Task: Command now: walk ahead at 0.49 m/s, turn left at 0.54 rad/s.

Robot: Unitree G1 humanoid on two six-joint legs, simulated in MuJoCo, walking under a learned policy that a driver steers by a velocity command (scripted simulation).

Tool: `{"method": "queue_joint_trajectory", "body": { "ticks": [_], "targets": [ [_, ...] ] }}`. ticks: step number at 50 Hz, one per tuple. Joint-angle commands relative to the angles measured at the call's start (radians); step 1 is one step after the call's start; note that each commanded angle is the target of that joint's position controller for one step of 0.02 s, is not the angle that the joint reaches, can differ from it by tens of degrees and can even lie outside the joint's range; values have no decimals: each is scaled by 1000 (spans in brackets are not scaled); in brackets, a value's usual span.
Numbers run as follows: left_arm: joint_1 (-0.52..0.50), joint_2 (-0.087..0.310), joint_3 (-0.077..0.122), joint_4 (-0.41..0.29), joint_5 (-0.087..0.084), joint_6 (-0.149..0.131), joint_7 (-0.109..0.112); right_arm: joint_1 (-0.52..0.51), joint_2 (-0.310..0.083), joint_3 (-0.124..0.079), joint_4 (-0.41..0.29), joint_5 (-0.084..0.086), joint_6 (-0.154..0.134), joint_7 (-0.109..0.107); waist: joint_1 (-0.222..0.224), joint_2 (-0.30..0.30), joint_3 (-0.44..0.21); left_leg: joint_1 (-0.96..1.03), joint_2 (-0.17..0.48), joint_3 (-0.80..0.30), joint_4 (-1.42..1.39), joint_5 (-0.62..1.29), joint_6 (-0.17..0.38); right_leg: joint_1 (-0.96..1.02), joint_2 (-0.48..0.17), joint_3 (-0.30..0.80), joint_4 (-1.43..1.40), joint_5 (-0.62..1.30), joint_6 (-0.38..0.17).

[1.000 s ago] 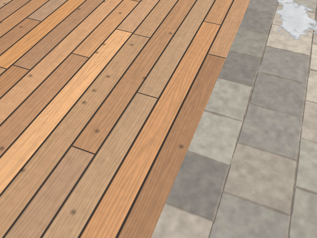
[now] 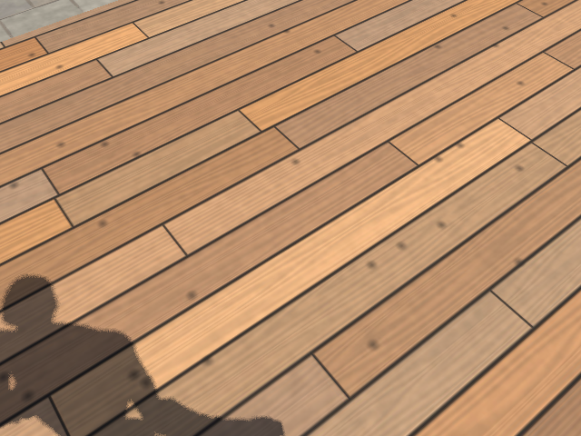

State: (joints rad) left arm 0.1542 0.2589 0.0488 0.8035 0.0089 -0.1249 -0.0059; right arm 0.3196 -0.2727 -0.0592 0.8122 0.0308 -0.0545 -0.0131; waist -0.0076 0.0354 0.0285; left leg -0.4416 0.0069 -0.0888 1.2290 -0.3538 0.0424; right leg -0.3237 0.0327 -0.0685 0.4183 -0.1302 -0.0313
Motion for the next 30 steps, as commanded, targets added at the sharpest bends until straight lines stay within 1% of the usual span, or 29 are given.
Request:
{"method": "queue_joint_trajectory", "body": {
  "ticks": [1,2,3,5,6,8,10,11,13,14,15,16,17,18,19,20,21,22,23,24,25,26,27,28,30],
  "targets": [
    [42,84,23,-17,0,-14,-6,28,-31,-13,-82,3,3,5,4,-104,-47,-179,117,-29,-10,55,-1,165,-281,268,-263,29,-177],
    [55,94,27,-2,-6,-19,-9,12,-17,-9,-94,0,8,4,2,-96,-29,-193,123,-28,-48,62,-1,149,-285,241,-283,54,-189],
    [68,109,32,10,-8,-23,-11,-12,-13,-6,-109,-6,10,3,2,-84,-18,-215,125,-32,-91,82,-3,147,-291,221,-297,84,-202],
    [88,134,40,28,-7,-22,-13,-56,-14,0,-128,-15,5,4,6,-69,-13,-253,126,-37,-193,157,-9,173,-296,181,-311,126,-215],
    [89,141,41,33,-9,-18,-13,-82,-17,2,-135,-16,0,9,9,-67,-11,-257,127,-27,-258,212,-8,187,-287,151,-311,147,-210],
    [94,153,41,40,-19,-8,-10,-155,-16,10,-154,-19,-13,23,28,-71,2,-230,122,21,-397,314,-7,189,-260,89,-305,178,-188],
    [126,168,40,52,-27,2,-9,-232,-12,17,-174,-17,-22,35,57,-78,14,-183,103,73,-503,363,-10,188,-246,54,-289,163,-170],
    [152,178,40,62,-31,7,-10,-267,-13,19,-186,-14,-23,40,72,-85,20,-173,96,86,-537,359,-11,205,-254,55,-282,145,-165],
    [189,192,42,83,-38,20,-11,-314,-29,16,-214,-7,-24,47,81,-100,33,-174,86,92,-594,306,2,265,-287,69,-260,129,-153],
    [197,198,42,91,-41,27,-10,-324,-40,14,-224,-7,-25,50,76,-107,36,-169,77,98,-619,267,15,297,-304,74,-241,139,-146],
    [197,205,44,96,-44,35,-9,-318,-52,9,-229,-8,-26,53,62,-117,31,-142,64,109,-644,230,29,320,-317,76,-212,176,-137],
    [181,213,43,98,-46,42,-6,-270,-68,-1,-221,-12,-28,53,22,-124,5,-55,38,132,-683,224,47,323,-313,61,-147,287,-121],
    [173,205,39,99,-45,48,-4,-156,-102,-22,-185,-19,-29,49,-42,-113,-63,113,-1,161,-720,240,69,303,-274,18,0,441,-97],
    [178,171,24,92,-32,48,1,18,-162,-53,-135,-21,-26,39,-115,-83,-171,367,19,123,-703,260,102,191,-222,-31,224,442,-60],
    [237,77,-9,52,-8,32,-4,162,-284,-80,-120,-41,-19,25,-121,139,-320,743,294,-292,-727,213,235,-178,-103,-65,640,74,8],
    [259,59,-18,62,-19,6,-8,185,-264,-71,-112,-25,-21,29,-104,233,-421,828,410,-655,-910,127,321,-377,-11,88,857,-433,18],
    [189,152,9,46,-52,-6,-14,132,-192,-47,-116,-26,-27,35,-102,141,-298,735,378,-550,-924,109,273,-476,-74,145,933,-393,-1],
    [123,152,9,25,-59,-9,-14,57,-149,-34,-128,-24,-29,37,-75,101,-197,602,335,-392,-926,172,237,-484,-122,124,904,-303,-15],
    [96,138,10,25,-41,-2,-8,-15,-113,-23,-133,-25,-31,42,-41,37,-131,467,286,-281,-954,248,214,-440,-158,115,841,-225,-11],
    [105,133,16,30,-28,11,-5,-59,-83,-16,-138,-28,-36,45,-5,48,-101,374,248,-207,-989,290,195,-377,-187,126,779,-170,-8],
    [126,114,15,36,-26,25,-6,-77,-76,-16,-135,-31,-42,47,18,59,-91,316,229,-170,-1025,306,192,-322,-195,127,754,-132,-2],
    [140,94,13,42,-24,37,-6,-76,-82,-19,-127,-31,-50,47,31,49,-87,294,223,-141,-1047,351,203,-303,-191,121,737,-108,6],
    [136,85,12,39,-22,47,-3,-69,-93,-22,-115,-31,-57,45,40,38,-74,275,219,-113,-1068,377,210,-309,-190,120,712,-79,14],
    [112,83,13,31,-20,52,0,-54,-102,-26,-103,-33,-62,41,39,28,-55,272,219,-91,-1082,405,213,-333,-191,123,673,-43,20],
    [41,79,13,7,-12,54,2,-13,-105,-27,-74,-30,-60,30,22,14,-23,303,212,-54,-1095,443,208,-397,-188,123,564,42,33]
  ]
}}
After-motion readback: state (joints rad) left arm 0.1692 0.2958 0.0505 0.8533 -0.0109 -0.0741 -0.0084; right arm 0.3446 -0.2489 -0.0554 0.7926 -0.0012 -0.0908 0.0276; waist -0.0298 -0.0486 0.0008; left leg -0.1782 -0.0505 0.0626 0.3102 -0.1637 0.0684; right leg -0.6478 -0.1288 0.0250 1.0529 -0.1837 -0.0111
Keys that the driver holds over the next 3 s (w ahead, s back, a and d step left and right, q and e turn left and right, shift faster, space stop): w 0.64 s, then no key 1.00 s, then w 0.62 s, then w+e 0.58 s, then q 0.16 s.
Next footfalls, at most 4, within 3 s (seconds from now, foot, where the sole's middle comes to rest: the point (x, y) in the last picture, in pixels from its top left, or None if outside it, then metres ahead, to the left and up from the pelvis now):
0.36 left None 0.34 0.18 -0.77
0.86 right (309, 360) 0.64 -0.01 -0.77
1.20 left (209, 395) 0.56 0.22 -0.77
2.36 left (207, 240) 1.01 0.27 -0.77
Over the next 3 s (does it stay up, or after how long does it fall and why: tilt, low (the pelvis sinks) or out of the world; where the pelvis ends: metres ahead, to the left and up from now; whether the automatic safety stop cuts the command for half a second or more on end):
stays up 1.17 0.09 -0.01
